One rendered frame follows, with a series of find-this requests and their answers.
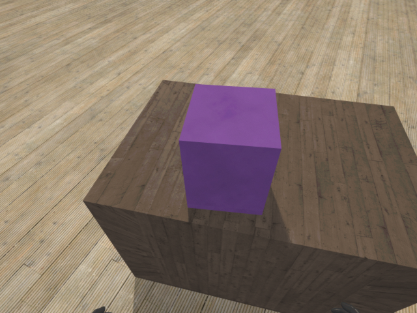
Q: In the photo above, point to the carton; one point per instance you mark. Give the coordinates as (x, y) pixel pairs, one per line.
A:
(229, 146)

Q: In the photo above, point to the pedestal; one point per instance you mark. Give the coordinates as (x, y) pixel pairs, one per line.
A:
(339, 222)

